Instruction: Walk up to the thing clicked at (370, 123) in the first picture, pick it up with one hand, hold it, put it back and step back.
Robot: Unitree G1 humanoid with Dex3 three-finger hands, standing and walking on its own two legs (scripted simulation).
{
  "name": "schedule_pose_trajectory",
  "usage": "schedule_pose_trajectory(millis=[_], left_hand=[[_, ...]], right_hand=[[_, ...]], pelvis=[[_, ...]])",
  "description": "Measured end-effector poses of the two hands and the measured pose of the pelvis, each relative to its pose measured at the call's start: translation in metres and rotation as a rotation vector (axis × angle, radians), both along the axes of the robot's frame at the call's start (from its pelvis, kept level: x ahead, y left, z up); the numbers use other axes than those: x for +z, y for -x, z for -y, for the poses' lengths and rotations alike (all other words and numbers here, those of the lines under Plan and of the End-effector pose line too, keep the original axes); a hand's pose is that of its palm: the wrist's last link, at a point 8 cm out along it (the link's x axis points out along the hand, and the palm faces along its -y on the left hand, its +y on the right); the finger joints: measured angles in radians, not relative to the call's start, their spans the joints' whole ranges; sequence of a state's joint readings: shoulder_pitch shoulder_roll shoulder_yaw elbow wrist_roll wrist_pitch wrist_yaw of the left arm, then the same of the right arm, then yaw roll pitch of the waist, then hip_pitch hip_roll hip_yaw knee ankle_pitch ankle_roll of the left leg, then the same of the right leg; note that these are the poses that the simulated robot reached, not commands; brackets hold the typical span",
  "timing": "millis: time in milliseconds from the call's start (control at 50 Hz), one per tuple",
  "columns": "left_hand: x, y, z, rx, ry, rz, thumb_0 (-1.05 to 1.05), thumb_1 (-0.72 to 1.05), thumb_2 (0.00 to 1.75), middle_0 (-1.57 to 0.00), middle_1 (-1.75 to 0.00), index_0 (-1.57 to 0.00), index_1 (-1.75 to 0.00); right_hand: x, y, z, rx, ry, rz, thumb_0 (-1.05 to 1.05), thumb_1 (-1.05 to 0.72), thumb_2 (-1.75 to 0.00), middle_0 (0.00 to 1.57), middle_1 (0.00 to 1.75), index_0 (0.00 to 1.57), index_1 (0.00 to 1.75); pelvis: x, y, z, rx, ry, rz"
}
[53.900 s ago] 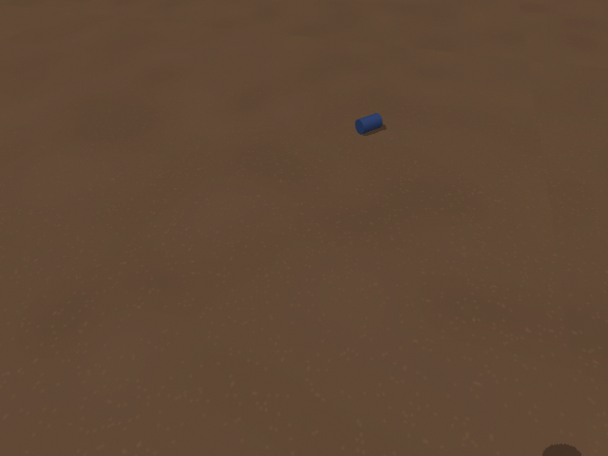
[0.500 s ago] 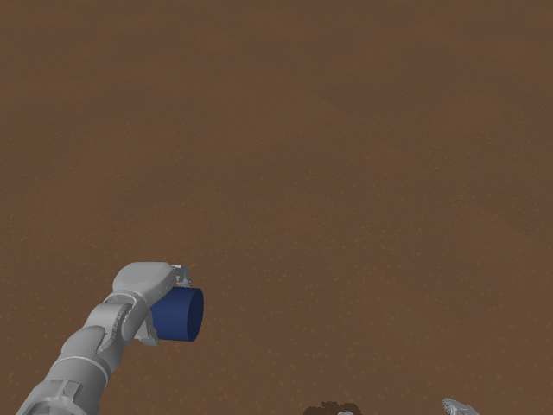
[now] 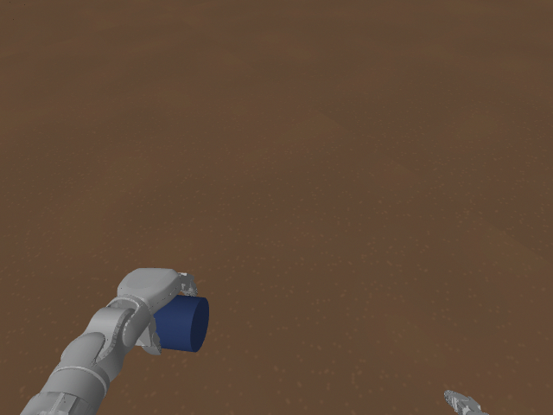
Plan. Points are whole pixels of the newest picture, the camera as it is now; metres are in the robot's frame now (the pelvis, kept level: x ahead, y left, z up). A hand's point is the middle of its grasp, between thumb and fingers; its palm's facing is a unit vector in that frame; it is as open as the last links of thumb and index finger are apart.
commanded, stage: hold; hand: left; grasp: from above
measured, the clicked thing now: (163, 319) +0.31 +0.22 -0.08
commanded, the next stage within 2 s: crouch in 1.36 s
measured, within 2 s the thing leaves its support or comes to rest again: neither
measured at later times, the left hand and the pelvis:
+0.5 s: hand (158, 326) +0.28 +0.20 -0.02, palm faces -0.47 +0.01 -0.88, open 11.0 cm; pelvis -0.02 -0.01 +0.01, yaw +0 degrees
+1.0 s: hand (152, 320) +0.28 +0.21 -0.01, palm faces -0.47 +0.01 -0.89, open 11.0 cm; pelvis -0.01 +0.00 +0.01, yaw -1 degrees
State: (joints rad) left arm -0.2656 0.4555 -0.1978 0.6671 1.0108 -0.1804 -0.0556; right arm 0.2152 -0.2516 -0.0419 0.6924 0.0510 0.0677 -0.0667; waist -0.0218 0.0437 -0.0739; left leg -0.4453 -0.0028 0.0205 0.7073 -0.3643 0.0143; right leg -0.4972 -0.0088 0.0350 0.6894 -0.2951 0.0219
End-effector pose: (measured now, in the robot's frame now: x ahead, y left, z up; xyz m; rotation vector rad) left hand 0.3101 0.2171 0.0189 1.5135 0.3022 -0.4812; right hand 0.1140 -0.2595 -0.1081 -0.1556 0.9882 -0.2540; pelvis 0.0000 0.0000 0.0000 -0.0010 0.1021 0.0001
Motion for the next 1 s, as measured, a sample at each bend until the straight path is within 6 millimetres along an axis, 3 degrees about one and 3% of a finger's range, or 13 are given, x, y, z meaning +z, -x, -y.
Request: schedule_pose_trajectory(millis=[560,1000], left_hand=[[0.02,0.029,0.013,-0.015,0.006,0.015,0.0,-0.07,0.43,-0.64,-0.43,-0.67,-0.43],[0.034,0.024,0.008,-0.014,0.009,0.017,0.0,-0.08,0.43,-0.64,-0.44,-0.67,-0.44]], right_hand=[[0.009,0.001,0.004,0.014,-0.005,0.059,0.01,-0.91,-0.9,0.2,0.3,0.2,0.3],[0.019,-0.015,-0.006,0.021,-0.007,0.084,0.01,-0.91,-0.9,0.2,0.3,0.2,0.3]], pelvis=[[0.008,0.018,0.008,-0.004,-0.012,0.067],[0.015,0.012,0.004,-0.01,-0.011,0.092]])
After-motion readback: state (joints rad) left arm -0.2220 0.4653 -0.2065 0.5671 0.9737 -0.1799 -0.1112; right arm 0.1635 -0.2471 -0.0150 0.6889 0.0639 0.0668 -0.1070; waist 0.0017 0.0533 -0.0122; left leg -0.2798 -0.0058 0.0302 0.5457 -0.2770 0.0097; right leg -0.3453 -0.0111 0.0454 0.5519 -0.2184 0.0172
